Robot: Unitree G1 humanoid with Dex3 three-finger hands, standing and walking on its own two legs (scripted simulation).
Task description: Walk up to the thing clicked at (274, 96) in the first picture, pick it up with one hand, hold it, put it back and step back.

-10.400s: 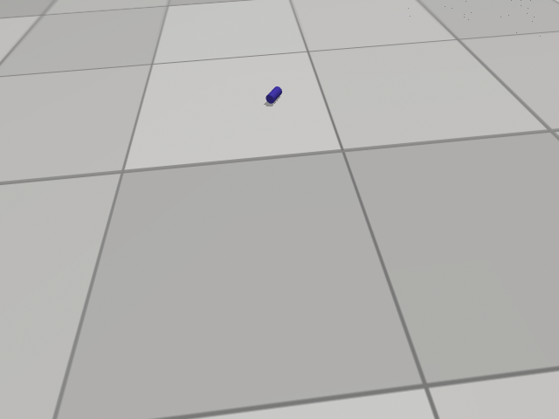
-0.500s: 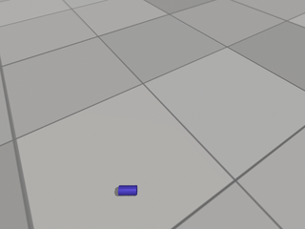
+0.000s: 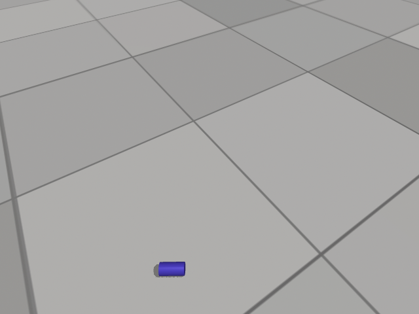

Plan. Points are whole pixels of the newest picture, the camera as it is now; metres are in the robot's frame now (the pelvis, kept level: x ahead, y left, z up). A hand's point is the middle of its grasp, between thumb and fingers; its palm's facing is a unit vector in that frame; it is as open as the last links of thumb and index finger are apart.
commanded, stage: walk up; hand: left
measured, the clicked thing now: (172, 268) +0.47 +0.22 -0.75
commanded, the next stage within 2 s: stand in 1.76 s
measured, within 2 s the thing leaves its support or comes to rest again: neither
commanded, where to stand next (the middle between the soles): +0.08 -0.01 m, yaw -1 degrees
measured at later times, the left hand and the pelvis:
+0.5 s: hand out of the picture +0.13 +0.25 -0.16, palm faces -0.05 -0.94 -0.33, open 7.4 cm; pelvis +0.02 +0.00 -0.01, yaw -2 degrees
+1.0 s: hand out of the picture +0.10 +0.26 -0.17, palm faces -0.06 -0.94 -0.34, open 7.4 cm; pelvis +0.01 +0.00 -0.01, yaw -3 degrees
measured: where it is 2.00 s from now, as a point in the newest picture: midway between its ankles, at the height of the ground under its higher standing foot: outside the picture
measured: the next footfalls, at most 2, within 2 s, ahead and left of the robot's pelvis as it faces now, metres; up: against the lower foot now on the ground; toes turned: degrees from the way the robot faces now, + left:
none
